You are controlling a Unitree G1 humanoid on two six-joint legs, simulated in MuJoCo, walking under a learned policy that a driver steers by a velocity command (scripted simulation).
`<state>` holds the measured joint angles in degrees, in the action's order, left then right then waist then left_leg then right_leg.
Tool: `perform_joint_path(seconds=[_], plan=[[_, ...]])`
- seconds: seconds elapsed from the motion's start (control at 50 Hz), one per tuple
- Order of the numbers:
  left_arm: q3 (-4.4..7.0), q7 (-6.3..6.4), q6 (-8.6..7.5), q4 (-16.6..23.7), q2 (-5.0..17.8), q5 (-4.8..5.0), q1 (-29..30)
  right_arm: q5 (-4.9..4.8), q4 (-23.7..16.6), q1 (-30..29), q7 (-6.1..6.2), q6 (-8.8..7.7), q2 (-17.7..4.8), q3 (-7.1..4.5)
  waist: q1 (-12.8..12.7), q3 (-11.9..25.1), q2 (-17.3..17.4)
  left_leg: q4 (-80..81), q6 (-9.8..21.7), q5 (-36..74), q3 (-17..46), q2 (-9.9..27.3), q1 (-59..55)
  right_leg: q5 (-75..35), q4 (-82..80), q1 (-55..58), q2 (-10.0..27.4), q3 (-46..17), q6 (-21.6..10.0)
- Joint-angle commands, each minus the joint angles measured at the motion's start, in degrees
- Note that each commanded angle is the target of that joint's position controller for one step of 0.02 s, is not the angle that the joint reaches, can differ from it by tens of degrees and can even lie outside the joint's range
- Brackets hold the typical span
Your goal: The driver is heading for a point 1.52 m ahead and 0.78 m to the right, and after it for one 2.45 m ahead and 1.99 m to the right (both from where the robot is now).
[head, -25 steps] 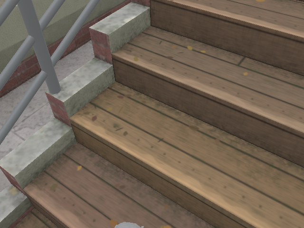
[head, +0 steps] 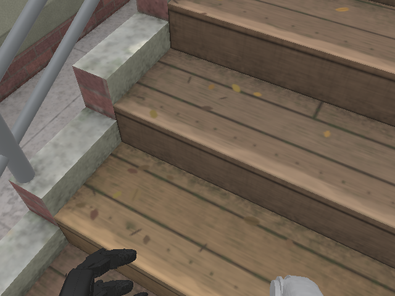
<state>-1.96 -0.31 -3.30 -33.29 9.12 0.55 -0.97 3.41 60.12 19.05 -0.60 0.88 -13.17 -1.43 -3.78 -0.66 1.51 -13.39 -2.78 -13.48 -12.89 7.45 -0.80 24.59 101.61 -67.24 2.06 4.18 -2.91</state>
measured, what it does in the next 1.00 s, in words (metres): climbs, turning right: right foot 0.16 m higher, then left foot 0.16 m higher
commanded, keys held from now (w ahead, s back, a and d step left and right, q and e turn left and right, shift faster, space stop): w+e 1.00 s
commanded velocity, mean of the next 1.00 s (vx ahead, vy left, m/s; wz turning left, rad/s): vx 0.50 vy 0.00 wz -0.56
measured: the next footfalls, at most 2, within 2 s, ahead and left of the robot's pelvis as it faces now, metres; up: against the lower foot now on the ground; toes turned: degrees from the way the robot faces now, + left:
right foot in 0.08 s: +0.18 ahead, -0.07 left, +0.16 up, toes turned -1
left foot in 0.50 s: +0.51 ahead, +0.03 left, +0.32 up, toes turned -17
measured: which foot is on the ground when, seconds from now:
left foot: down 0.00-0.08, up 0.10-0.48, down 0.50-1.00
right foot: up 0.00-0.06, down 0.08-0.50, up 0.52-1.00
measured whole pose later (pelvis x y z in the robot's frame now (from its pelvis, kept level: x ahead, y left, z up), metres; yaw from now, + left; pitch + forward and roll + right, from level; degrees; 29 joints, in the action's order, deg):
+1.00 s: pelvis +0.52 -0.17 +0.31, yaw -36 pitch +5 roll -1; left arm -7.5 -3.7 -0.8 -30.3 2.5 2.1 2.8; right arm 0.3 57.8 30.8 3.5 -1.5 -7.1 0.5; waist 5.8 0.9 0.7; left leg -14.0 -5.2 -18.6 -17.8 10.0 -3.9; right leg 19.9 88.1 -69.1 8.8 5.4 -3.9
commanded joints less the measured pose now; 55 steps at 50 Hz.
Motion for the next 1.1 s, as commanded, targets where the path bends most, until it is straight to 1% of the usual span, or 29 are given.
perform_joint_path(seconds=[0.02,0.06,0.08,0.1,0.12,0.14,0.18,0.26,0.32,0.36,0.4,0.46,0.48,0.5,0.52,0.54,0.56,0.58,0.62,0.68,0.74,0.82,0.92,0.96,1.0,1.04,1.06,1.08,1.1], plan=[[3.47,3.36,1.31,-8.93,7.8,-3.27,-36.0,-2.1,-12.5,-26.84,0.1,-3.97,-17.01,-2.75,-18.96,14.52,11.71,-1.96,9.61,105.4,-5.21,7.07,21.07,-1.59,-11.95,52.72,-7.82,6.02,0.65],[6.71,3.33,1.75,-8.75,15.42,-3.02,-36.93,-5.59,-15.02,-28.72,-0.23,-3.42,-16.85,-2.56,-20.53,15.32,11.75,-25.02,9.62,107.33,0.67,7.35,5.22,-7.52,-44.05,54.37,-6.11,2.79,-2.42],[7.53,2.47,2.39,-11.1,16.73,-3.51,-35.25,-5.55,-16.48,-27.42,0.26,-3.97,-11.55,-1.58,-17.04,10.26,0.18,-50.21,7.67,57.18,5.25,3.44,16.18,-17.12,-64.75,61.5,-6.6,-9.53,-5.79],[7.52,2.31,2.02,-8.76,22.37,-4.24,-21.33,-1.13,-20.46,-19.32,-0.62,-5.76,-2.01,0.48,-0.94,2.95,-30.11,-83.16,2.33,-1.79,11.63,-15.02,33.06,-58.1,-73.89,55.3,2.62,-40.55,-13.29],[3.78,1.02,1.89,-5.73,13.69,-3.34,-17.13,-0.37,-19.34,-9.63,-3.43,-8.11,-0.72,0.39,3.12,16.04,-25.43,-104.39,3.19,-3.37,23.24,-13.88,39.51,-40.84,-80.19,60.29,9.0,-55.52,-15.18],[2.84,-0.53,1.94,-9.95,7.59,-2.17,-24.89,-2.45,-21.41,-12.11,-5.14,-8.79,-0.4,0.3,1.73,10.58,-13.95,-111.82,5.59,-2.09,21.76,-13.64,48.93,-5.69,-84.99,56.24,9.7,-57.56,-15.22],[2.57,-2.24,1.45,-16.19,6.01,0.68,-26.37,-1.2,-27.58,-21.24,-3.87,-9.07,7.25,4.51,4.21,-6.72,-2.89,-115.6,7.89,-3.11,17.5,-10.0,68.26,4.0,-80.76,48.56,4.52,-42.72,-9.32],[0.63,-1.85,2.18,-15.25,0.82,-1.23,-16.95,-1.83,-30.86,-19.57,-3.18,-8.72,5.6,6.6,9.22,-5.32,-0.1,-102.78,8.63,5.25,11.73,-5.3,67.74,-7.98,-83.68,36.77,-1.02,-24.29,-4.1],[1.03,-0.13,2.07,-19.02,3.77,-2.34,-27.9,-0.82,-35.27,-28.35,-1.93,-8.52,10.59,9.13,3.67,-0.39,-4.79,-105.59,6.15,7.12,5.91,-5.87,75.58,-10.76,-86.52,43.77,0.46,-27.64,-7.74],[1.4,0.58,3.1,-21.22,3.88,-0.69,-36.16,-2.02,-39.2,-35.55,-1.23,-9.29,9.61,9.66,-0.53,1.25,-4.35,-91.14,4.36,5.31,5.65,-4.89,76.92,-10.81,-88.53,50.05,1.17,-29.42,-8.63],[2.28,2.64,3.14,-21.59,4.73,0.1,-39.72,-0.4,-45.59,-48.78,-0.59,-9.77,11.25,10.93,-3.13,1.62,-6.15,-68.15,2.89,-1.71,0.24,-5.18,58.01,-24.18,-101.19,44.05,3.6,-29.59,-10.23],[4.51,3.31,0.2,-20.54,13.62,-1.51,-33.67,-2.65,-39.49,-24.74,0.87,-8.56,-0.78,3.29,11.71,23.4,-22.14,-52.44,6.75,-10.91,2.73,-13.92,22.02,-101.56,-83.84,60.91,4.93,-24.52,-9.58],[5.5,3.41,-0.17,-18.55,16.23,-1.67,-25.07,-3.71,-34.83,-10.96,0.38,-8.4,-7.35,0.4,18.51,25.43,-22.5,-44.94,10.12,-16.02,13.87,-10.46,16.87,-109.59,-70.44,66.0,6.42,-24.5,-8.59],[5.53,3.07,-1.5,-15.69,14.07,-2.98,-18.86,-3.36,-29.57,4.06,0.39,-8.4,-13.17,-1.73,22.01,32.78,-10.92,-36.68,14.35,-25.1,30.01,-1.24,1.4,-98.29,-54.08,59.14,5.27,-24.36,-10.25],[4.15,0.58,-2.82,-12.0,3.26,-2.57,-18.63,-0.87,-24.47,8.55,1.55,-6.88,-15.5,-2.71,16.02,35.47,21.91,-9.56,23.07,-33.65,67.54,13.47,-14.12,-33.43,-30.2,31.49,-8.04,-22.59,-7.91],[4.68,-1.93,-3.75,-11.56,5.24,-4.03,-19.17,-0.7,-25.41,3.07,3.67,-5.97,-10.45,-2.07,14.84,31.17,22.7,0.24,25.56,-35.95,86.5,17.71,-8.2,-15.06,-0.06,22.14,-11.7,-28.35,-5.29],[4.89,-3.28,-3.66,-7.55,4.36,-2.56,-14.55,-3.42,-22.45,-2.86,4.38,-5.22,-3.14,-0.08,10.08,14.67,14.87,-0.53,22.8,-39.31,73.34,16.28,4.43,-13.17,13.22,13.59,-9.32,-23.01,-3.98],[3.43,-3.34,-2.6,-3.35,2.11,-1.05,-10.31,-3.34,-17.72,-4.48,3.87,-4.77,1.84,1.01,6.5,4.52,7.94,-4.06,20.64,-33.06,59.82,15.56,13.83,-9.36,22.09,8.09,-8.07,-17.6,-3.23],[1.35,-2.93,-0.93,-4.84,-2.67,0.15,-14.58,-0.16,-11.35,-6.11,1.77,-5.19,10.4,2.61,-0.45,-1.45,-2.93,-9.74,12.93,-15.52,35.7,9.5,25.62,-13.99,26.57,8.19,-4.63,-16.33,-5.24],[-1.36,-2.46,-0.43,-5.03,-6.52,2.88,-17.0,-0.35,-6.39,-4.31,-0.91,-5.72,7.74,1.69,-3.19,-2.92,-3.61,-8.15,9.47,-4.54,16.81,6.61,28.63,-18.87,19.56,2.16,-0.85,-16.13,-5.76],[-1.72,-1.18,0.98,-2.5,-4.27,1.17,-9.69,-0.07,-5.49,-3.37,-0.84,-6.16,3.04,1.82,-2.25,-2.67,-1.49,-5.18,11.03,-2.93,10.93,6.22,31.96,-27.15,13.86,-0.39,-0.57,-11.8,-1.83],[-2.76,0.31,1.46,2.94,-6.22,1.45,0.84,-0.77,-4.37,7.5,1.15,-5.56,-3.17,0.78,3.48,-1.44,2.91,-4.09,11.29,0.97,14.29,13.18,10.65,-18.1,26.24,-20.8,1.38,-12.15,0.86],[-2.97,-1.87,1.46,10.52,-2.88,1.97,13.2,-1.83,-5.68,13.61,4.8,-3.43,-1.88,0.46,7.17,-2.86,3.97,3.73,8.4,-4.79,10.11,12.54,2.46,-15.4,5.86,-20.3,8.07,-7.31,2.81],[-4.84,-4.02,1.34,13.71,-4.65,1.62,21.48,-4.12,-5.13,14.5,5.63,-1.95,-5.7,-1.02,9.19,-3.07,4.37,15.88,10.41,6.61,4.21,12.77,8.3,-3.35,-18.74,1.87,9.33,2.04,0.18],[-2.57,-4.1,-0.04,11.25,-1.88,1.37,13.63,-3.36,-3.0,15.1,4.26,-2.95,-10.01,-0.8,3.73,3.18,10.98,3.56,11.83,73.21,-1.11,11.88,6.52,1.75,-24.11,26.76,-0.93,13.18,-4.46],[2.9,-4.07,0.22,5.14,9.27,0.8,-9.08,-3.71,-6.97,9.16,3.58,-3.48,-16.18,-2.18,-7.68,17.6,17.26,-21.26,9.43,99.59,-0.14,9.5,-1.94,-3.67,-42.49,46.64,-8.08,4.1,-10.36],[6.23,-2.88,1.94,2.33,17.86,0.19,-16.35,-2.82,-11.14,9.65,2.83,-4.89,-9.72,-1.2,-6.99,23.52,0.21,-42.36,3.77,69.19,2.65,3.89,22.68,-3.59,-55.09,68.55,3.82,-26.93,-16.4],[7.41,-0.57,3.51,0.78,22.14,-1.08,-19.94,-2.15,-12.29,7.38,0.39,-7.8,-4.54,0.12,-5.3,32.72,-17.33,-67.54,0.81,6.59,12.77,-9.04,34.33,6.21,-81.93,76.46,14.05,-60.85,-21.85],[6.32,-0.37,3.01,-2.49,18.31,-2.51,-21.46,-3.92,-10.84,6.69,-1.35,-8.81,-3.75,-1.67,-2.83,33.14,-10.43,-84.54,1.98,4.59,24.04,-7.99,37.46,9.94,-86.83,74.54,15.36,-60.7,-16.2]])
Over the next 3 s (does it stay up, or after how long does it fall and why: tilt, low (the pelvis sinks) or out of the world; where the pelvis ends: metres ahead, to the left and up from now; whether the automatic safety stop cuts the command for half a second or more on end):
stays up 1.56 -0.64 0.95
